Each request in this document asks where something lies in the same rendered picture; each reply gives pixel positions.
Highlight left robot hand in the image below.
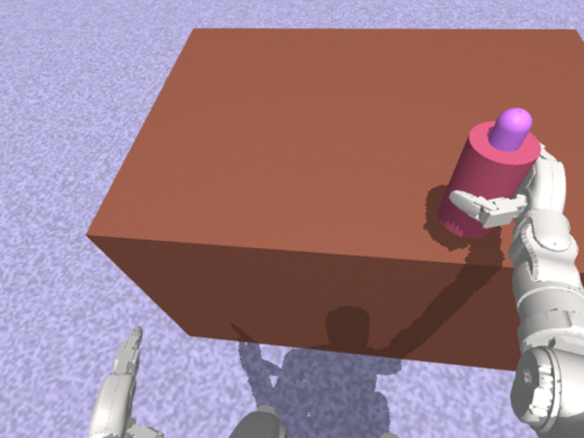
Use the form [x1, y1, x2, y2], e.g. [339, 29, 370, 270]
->
[88, 326, 164, 438]

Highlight right robot arm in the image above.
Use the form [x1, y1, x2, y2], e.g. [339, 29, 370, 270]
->
[508, 209, 584, 438]

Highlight bottle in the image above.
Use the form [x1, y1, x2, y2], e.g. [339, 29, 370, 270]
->
[438, 108, 541, 238]

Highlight right robot hand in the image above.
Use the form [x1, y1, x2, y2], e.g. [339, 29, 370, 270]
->
[449, 143, 567, 228]

